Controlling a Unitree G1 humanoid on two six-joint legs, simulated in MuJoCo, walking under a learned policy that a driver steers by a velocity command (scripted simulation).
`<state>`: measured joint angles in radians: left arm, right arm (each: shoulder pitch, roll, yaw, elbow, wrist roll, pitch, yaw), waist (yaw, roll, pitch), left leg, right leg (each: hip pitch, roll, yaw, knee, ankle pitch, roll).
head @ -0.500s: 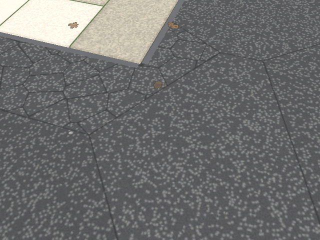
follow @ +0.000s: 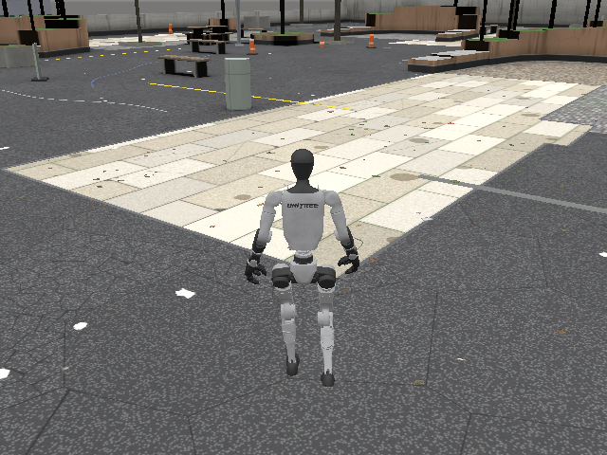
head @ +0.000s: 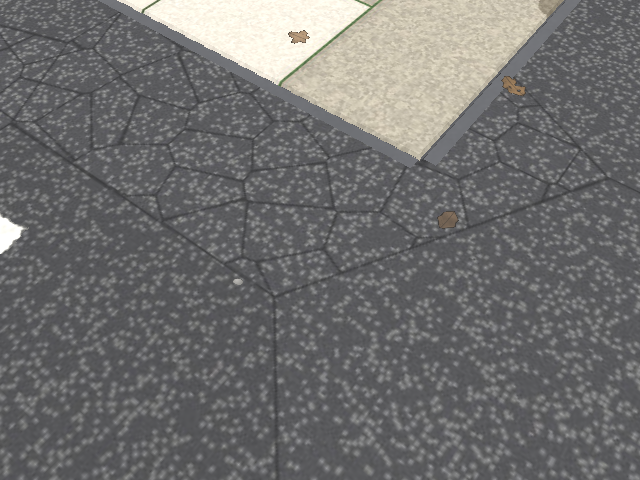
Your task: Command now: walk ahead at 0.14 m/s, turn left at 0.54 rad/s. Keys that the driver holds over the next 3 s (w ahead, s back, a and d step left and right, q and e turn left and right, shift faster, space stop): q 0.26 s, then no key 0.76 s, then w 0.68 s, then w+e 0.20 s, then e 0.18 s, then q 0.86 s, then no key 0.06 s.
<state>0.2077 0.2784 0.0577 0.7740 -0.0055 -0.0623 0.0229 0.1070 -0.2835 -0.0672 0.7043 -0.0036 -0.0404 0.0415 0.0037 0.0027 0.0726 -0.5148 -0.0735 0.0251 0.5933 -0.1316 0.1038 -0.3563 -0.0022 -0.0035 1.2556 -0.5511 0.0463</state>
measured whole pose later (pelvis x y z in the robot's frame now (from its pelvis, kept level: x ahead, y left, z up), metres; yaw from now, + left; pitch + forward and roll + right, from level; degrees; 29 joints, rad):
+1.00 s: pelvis +0.08 -0.03 +0.01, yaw +15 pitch -1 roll +0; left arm 0.21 0.23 0.04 0.80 0.01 -0.01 0.02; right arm 0.22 -0.20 -0.03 0.73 -0.01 0.00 -0.02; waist 0.02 -0.01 0.02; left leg -0.21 -0.01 -0.05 0.56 -0.33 0.00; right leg -0.26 -0.02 0.04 0.55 -0.26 0.04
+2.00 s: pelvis +0.45 +0.09 +0.03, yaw +9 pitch +0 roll +2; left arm 0.22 0.30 0.07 0.80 -0.02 -0.04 0.02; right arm 0.29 -0.25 -0.06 0.88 -0.02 -0.11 0.02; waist -0.03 -0.05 0.04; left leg -0.11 -0.06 0.16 0.28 -0.17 0.07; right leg -0.67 -0.11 0.09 1.05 -0.16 -0.01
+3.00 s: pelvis +0.60 +0.13 +0.03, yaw +29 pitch +3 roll -3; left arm 0.06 0.29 0.09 0.81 -0.01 0.01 0.05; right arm 0.20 -0.29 -0.07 0.75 0.01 0.02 -0.04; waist -0.02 -0.02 0.03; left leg -0.27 -0.06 -0.12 0.44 -0.21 0.06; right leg -0.48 0.01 0.08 0.81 -0.32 0.08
